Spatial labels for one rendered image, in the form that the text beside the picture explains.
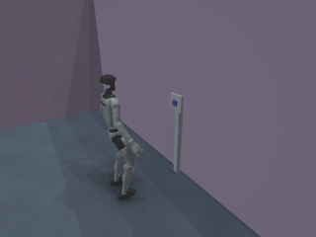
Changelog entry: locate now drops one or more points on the left robot foot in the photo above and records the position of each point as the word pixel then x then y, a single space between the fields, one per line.
pixel 113 182

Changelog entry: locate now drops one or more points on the panel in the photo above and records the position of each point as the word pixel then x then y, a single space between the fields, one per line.
pixel 178 128

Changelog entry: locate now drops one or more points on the right robot forearm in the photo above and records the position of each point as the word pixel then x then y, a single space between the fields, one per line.
pixel 122 131

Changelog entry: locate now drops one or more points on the button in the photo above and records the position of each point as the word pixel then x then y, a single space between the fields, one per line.
pixel 174 103

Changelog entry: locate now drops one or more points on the robot right hand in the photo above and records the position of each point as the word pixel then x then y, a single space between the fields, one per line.
pixel 136 148

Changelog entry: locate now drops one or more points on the robot right upper arm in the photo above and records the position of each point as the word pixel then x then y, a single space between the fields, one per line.
pixel 115 106

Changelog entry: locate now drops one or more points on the robot left upper arm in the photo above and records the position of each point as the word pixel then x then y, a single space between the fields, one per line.
pixel 101 108

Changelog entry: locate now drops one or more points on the robot left thigh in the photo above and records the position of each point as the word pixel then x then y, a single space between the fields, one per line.
pixel 120 156

